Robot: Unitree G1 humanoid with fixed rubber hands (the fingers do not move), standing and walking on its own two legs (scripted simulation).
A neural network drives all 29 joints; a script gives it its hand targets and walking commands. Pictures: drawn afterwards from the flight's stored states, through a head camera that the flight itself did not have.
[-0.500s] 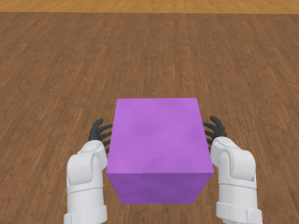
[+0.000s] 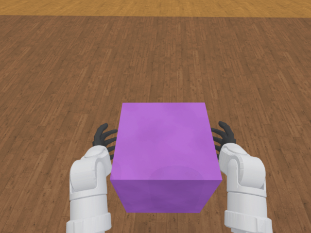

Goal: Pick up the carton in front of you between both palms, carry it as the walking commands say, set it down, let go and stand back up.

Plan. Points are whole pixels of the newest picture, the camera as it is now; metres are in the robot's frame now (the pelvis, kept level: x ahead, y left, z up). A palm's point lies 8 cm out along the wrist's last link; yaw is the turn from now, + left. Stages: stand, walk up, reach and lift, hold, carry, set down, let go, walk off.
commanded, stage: carry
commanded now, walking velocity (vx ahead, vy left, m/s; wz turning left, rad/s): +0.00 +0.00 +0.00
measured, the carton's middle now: (163, 161) +0.32 +0.00 +0.04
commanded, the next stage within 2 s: none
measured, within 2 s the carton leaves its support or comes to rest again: neither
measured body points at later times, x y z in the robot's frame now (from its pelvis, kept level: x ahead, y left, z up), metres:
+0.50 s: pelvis +0.00 +0.00 +0.00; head -0.01 -0.01 +0.45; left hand +0.32 +0.16 +0.09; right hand +0.33 -0.15 +0.09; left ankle +0.04 +0.08 -0.73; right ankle +0.02 -0.11 -0.73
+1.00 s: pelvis +0.04 +0.00 -0.01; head +0.02 +0.00 +0.44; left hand +0.37 +0.15 +0.11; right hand +0.36 -0.16 +0.12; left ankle +0.03 +0.07 -0.73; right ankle +0.02 -0.11 -0.72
